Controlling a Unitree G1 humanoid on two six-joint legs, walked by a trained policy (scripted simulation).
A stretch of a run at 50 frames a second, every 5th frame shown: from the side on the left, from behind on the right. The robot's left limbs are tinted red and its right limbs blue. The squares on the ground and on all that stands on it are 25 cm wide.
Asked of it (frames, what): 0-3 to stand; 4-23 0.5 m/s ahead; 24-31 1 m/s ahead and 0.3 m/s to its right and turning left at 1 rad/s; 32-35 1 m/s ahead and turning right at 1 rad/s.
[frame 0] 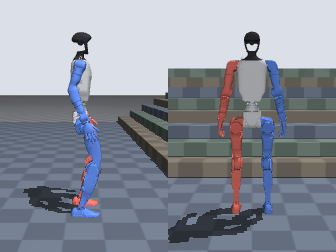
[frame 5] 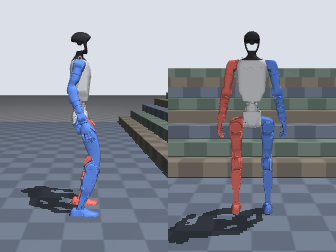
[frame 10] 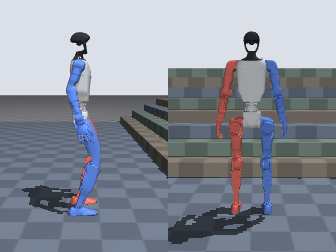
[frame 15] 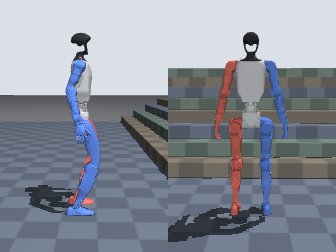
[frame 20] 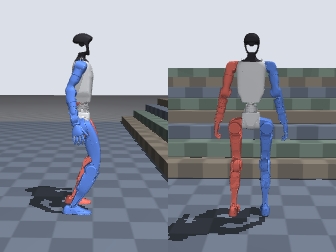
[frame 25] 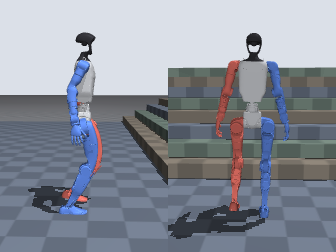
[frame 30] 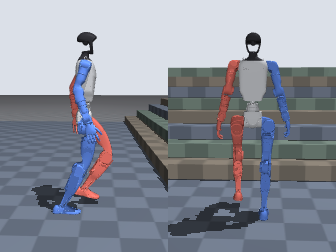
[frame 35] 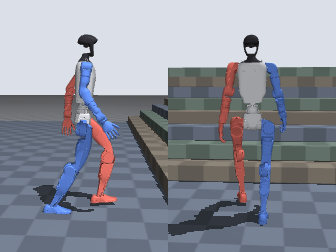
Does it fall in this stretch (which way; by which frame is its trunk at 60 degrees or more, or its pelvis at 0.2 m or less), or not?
no
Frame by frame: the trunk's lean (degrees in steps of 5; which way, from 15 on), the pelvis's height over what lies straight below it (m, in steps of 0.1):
0: 0, 0.8
5: 0, 0.8
10: 0, 0.8
15: 0, 0.8
20: 0, 0.8
25: 0, 0.8
30: 0, 0.8
35: 5, 0.7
